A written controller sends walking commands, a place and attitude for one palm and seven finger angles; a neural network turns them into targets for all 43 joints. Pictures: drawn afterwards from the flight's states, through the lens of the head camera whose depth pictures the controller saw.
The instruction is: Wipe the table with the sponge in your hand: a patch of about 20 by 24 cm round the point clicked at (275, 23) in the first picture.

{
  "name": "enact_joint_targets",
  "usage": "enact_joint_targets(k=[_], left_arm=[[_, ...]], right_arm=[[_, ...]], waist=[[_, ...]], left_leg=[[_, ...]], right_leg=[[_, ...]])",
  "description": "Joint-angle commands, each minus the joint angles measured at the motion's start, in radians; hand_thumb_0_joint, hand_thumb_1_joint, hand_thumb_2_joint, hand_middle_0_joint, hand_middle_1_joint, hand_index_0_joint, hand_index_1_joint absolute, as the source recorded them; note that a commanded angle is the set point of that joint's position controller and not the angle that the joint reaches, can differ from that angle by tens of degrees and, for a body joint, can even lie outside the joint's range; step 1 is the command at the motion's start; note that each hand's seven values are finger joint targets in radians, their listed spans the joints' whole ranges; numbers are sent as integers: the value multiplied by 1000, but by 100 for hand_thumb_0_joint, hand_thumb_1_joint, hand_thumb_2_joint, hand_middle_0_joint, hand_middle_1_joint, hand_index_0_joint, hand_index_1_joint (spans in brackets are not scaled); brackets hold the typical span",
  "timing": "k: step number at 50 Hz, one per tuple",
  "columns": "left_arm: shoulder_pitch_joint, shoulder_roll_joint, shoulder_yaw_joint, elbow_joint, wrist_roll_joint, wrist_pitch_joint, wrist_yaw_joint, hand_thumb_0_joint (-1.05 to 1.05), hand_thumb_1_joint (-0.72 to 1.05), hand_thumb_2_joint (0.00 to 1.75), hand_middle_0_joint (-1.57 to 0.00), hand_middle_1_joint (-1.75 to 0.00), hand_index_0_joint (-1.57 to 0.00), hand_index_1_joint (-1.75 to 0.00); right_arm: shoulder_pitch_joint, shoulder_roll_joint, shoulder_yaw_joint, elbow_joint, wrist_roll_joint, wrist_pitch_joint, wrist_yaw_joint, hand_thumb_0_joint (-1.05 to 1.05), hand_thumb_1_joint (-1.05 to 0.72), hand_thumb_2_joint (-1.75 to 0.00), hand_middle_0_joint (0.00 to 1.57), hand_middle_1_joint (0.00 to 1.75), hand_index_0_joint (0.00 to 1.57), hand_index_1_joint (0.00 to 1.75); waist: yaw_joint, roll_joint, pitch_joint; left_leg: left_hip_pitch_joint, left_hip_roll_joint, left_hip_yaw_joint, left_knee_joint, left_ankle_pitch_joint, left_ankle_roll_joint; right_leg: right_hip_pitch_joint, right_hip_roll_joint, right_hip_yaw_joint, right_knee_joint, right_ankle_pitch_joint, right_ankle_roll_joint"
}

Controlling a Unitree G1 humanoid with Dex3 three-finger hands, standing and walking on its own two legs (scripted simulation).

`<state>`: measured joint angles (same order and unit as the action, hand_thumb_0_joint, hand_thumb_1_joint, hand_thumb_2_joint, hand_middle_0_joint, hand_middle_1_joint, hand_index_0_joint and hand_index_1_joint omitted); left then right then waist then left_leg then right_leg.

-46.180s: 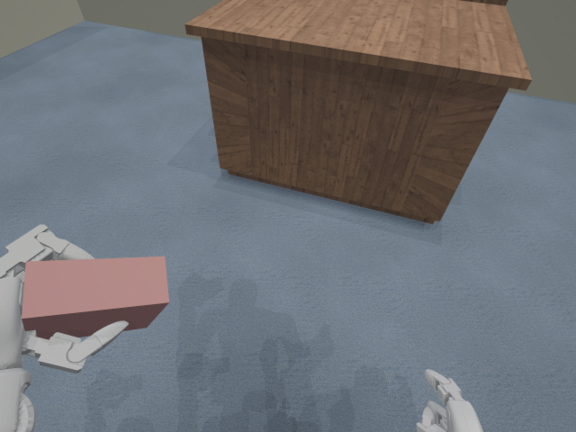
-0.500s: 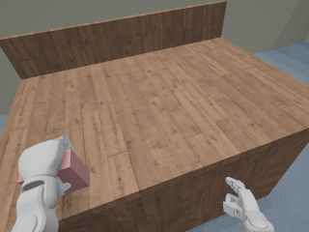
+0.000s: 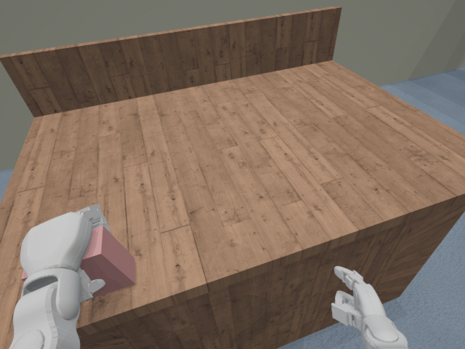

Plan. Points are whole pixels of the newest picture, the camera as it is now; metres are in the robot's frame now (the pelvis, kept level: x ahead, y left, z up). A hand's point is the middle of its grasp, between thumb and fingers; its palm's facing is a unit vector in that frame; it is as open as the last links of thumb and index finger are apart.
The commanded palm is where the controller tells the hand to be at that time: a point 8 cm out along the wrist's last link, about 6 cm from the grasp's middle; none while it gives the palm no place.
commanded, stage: lift the sponge slowly off the table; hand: left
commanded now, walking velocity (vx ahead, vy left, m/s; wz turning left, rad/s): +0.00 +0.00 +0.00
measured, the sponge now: (92, 272) +0.20 +0.28 +0.06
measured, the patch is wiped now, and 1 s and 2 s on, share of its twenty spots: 1.00 1.00 1.00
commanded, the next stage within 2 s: bring the sponge back beside the body in 1.68 s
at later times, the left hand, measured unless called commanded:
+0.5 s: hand (75, 255) +0.19 +0.27 +0.12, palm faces +0.13 -0.14 -0.98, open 9.4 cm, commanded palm +0.16 +0.27 +0.20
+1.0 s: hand (80, 233) +0.21 +0.26 +0.16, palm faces +0.20 -0.13 -0.97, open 9.4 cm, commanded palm +0.16 +0.26 +0.23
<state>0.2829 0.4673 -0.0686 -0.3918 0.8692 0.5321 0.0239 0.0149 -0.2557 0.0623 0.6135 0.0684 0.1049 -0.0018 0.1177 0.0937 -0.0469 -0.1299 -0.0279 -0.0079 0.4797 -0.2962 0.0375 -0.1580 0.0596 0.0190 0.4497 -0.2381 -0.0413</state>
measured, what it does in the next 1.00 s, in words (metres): stands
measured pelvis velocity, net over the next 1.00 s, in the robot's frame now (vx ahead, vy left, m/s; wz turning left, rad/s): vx -0.02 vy -0.02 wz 0.01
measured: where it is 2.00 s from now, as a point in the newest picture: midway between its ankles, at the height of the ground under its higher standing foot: outside the picture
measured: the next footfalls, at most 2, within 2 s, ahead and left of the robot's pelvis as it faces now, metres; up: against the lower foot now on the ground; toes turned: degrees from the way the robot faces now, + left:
none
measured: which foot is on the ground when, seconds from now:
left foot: down 0.00-1.00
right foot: down 0.00-1.00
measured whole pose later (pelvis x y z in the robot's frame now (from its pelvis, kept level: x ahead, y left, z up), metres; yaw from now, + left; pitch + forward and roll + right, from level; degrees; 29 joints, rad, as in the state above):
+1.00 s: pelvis -0.02 -0.02 +0.00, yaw +1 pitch -5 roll +0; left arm 0.07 0.55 -0.04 -0.33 0.80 0.51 -0.07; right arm 0.00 -0.27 0.07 0.64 0.07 0.03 -0.06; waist 0.13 0.11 -0.02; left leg -0.12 -0.02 -0.03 0.45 -0.24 0.01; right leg -0.15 0.07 0.00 0.43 -0.20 -0.07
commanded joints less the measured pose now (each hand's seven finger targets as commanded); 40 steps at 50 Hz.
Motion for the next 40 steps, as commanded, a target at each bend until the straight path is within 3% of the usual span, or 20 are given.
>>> enact_joint_targets(k=[1,4,6,9,11,12,14,16,20,21,22,24,26,29,31,32,35,36,39,40], left_arm=[[-154,184,125,-194,7,-10,10,0,10,130,-120,-160,-120,-160],[-123,174,124,-153,3,-12,7,0,10,130,-120,-160,-120,-160],[-145,230,170,-199,4,-19,5,0,10,130,-120,-160,-120,-160],[-164,203,145,-165,1,-19,0,0,10,130,-120,-160,-120,-160],[-221,256,180,-207,5,-26,0,0,10,130,-120,-160,-120,-160],[-241,244,165,-212,9,-28,1,0,10,130,-120,-160,-120,-160],[-214,226,155,-172,2,-31,-4,0,10,130,-120,-160,-120,-160],[-250,286,201,-216,4,-41,-4,0,10,130,-120,-160,-120,-160],[-329,283,183,-151,11,-48,-9,0,10,130,-120,-160,-120,-160],[-380,290,182,-181,7,-53,-11,0,10,130,-120,-160,-120,-160],[-407,280,168,-164,13,-56,-9,0,10,130,-120,-160,-120,-160],[-371,259,154,-143,9,-62,-14,0,10,130,-120,-160,-120,-160],[-367,308,204,-162,6,-65,-17,0,10,130,-120,-160,-120,-160],[-341,301,208,-115,-2,-56,-25,0,10,130,-120,-160,-120,-160],[-372,316,220,-156,-9,-52,-30,0,10,130,-120,-160,-120,-160],[-378,285,190,-158,-12,-50,-31,0,10,130,-120,-160,-120,-160],[-384,285,188,-135,-24,-42,-39,0,10,130,-120,-160,-120,-160],[-394,318,219,-150,-26,-40,-39,0,10,130,-120,-160,-120,-160],[-435,280,173,-126,-26,-38,-45,0,10,130,-120,-160,-120,-160],[-460,298,182,-136,-25,-41,-44,0,10,130,-120,-160,-120,-160]], right_arm=[[-263,-95,-36,-199,-4,-64,-9,0,-90,-90,20,30,20,30],[-240,-96,-37,-186,-8,-67,-11,0,-90,-90,20,30,20,30],[-260,-96,-35,-193,-9,-70,-14,0,-90,-90,20,30,20,30],[-244,-98,-34,-187,-10,-69,-19,0,-90,-90,20,30,20,30],[-267,-98,-30,-189,-7,-77,-23,0,-90,-90,20,30,20,30],[-248,-94,-32,-195,-11,-85,-25,0,-90,-90,20,30,20,30],[-245,-97,-32,-182,-11,-86,-27,0,-90,-90,20,30,20,30],[-273,-96,-28,-188,-10,-94,-31,0,-90,-90,20,30,20,30],[-248,-101,-29,-165,-10,-98,-43,0,-90,-90,20,30,20,30],[-277,-96,-23,-178,-4,-110,-47,0,-90,-90,20,30,20,30],[-256,-95,-26,-174,-9,-116,-52,0,-90,-90,20,30,20,30],[-256,-96,-29,-165,-12,-120,-50,0,-90,-90,20,30,20,30],[-281,-96,-27,-172,-8,-127,-47,0,-90,-90,20,30,20,30],[-257,-101,-29,-158,-14,-118,-46,0,-90,-90,20,30,20,30],[-289,-99,-25,-171,-6,-120,-44,0,-90,-90,20,30,20,30],[-276,-95,-24,-175,-9,-120,-43,0,-90,-90,20,30,20,30],[-271,-99,-25,-166,-6,-112,-43,0,-90,-90,20,30,20,30],[-289,-100,-23,-174,-2,-119,-44,0,-90,-90,20,30,20,30],[-270,-98,-22,-170,-4,-118,-52,0,-90,-90,20,30,20,30],[-270,-100,-23,-170,-3,-118,-54,0,-90,-90,20,30,20,30]], waist=[[11,-19,-92],[11,-54,-97],[17,-42,-111],[7,-55,-87],[9,-7,-88],[13,-7,-120],[9,-16,-93],[16,10,-112],[1,-3,-77],[-1,16,-77],[4,22,-100],[7,19,-96],[17,4,-121],[16,-44,-124],[15,-12,-116],[18,7,-123],[10,-28,-98],[12,-21,-89],[4,-31,-84],[5,-28,-95]], left_leg=[[-22,17,-84,-77,270,18],[-19,13,-74,-64,298,19],[-11,11,-81,-64,289,18],[-14,9,-72,-62,292,17],[-4,8,-82,-70,268,17],[-3,3,-75,-61,278,21],[-3,6,-77,-67,284,17],[7,3,-87,-74,268,17],[0,6,-83,-85,238,13],[6,4,-88,-93,207,15],[7,1,-82,-88,215,17],[12,1,-82,-91,231,15],[10,0,-93,-94,228,13],[-7,-2,-79,-86,244,11],[-5,-1,-83,-95,229,9],[-11,-1,-75,-90,230,11],[-19,2,-76,-94,218,9],[-17,2,-83,-98,199,9],[-14,0,-73,-94,198,11],[-12,0,-74,-96,189,11]], right_leg=[[79,-7,95,-59,167,-48],[86,-16,74,-59,206,-42],[95,-13,110,-63,202,-47],[81,-20,86,-70,200,-40],[73,-13,120,-80,158,-48],[92,-21,97,-70,169,-45],[84,-20,89,-79,176,-44],[94,-16,124,-85,151,-50],[64,-21,95,-106,93,-44],[57,-15,116,-114,49,-49],[69,-20,94,-106,58,-49],[74,-22,90,-111,82,-48],[94,-19,125,-107,77,-54],[105,-28,101,-103,114,-44],[93,-23,126,-107,88,-50],[98,-30,103,-99,97,-47],[79,-32,98,-107,86,-40],[68,-23,125,-115,50,-47],[58,-30,97,-118,52,-40],[61,-34,103,-119,40,-38]])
